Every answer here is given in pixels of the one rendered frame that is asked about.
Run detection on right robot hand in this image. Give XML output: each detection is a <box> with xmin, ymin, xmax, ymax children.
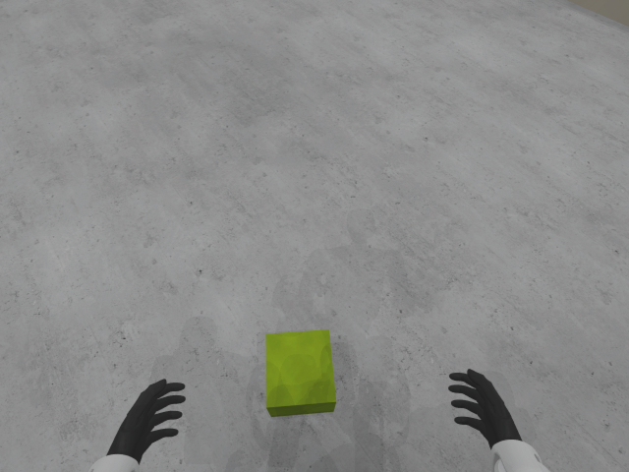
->
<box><xmin>448</xmin><ymin>369</ymin><xmax>522</xmax><ymax>449</ymax></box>

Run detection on carton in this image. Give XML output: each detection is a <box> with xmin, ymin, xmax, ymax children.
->
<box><xmin>266</xmin><ymin>329</ymin><xmax>336</xmax><ymax>417</ymax></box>

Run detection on robot right forearm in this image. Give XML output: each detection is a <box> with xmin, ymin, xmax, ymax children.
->
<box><xmin>490</xmin><ymin>440</ymin><xmax>550</xmax><ymax>472</ymax></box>

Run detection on left robot hand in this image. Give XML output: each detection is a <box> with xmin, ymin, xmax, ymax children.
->
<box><xmin>106</xmin><ymin>379</ymin><xmax>186</xmax><ymax>465</ymax></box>

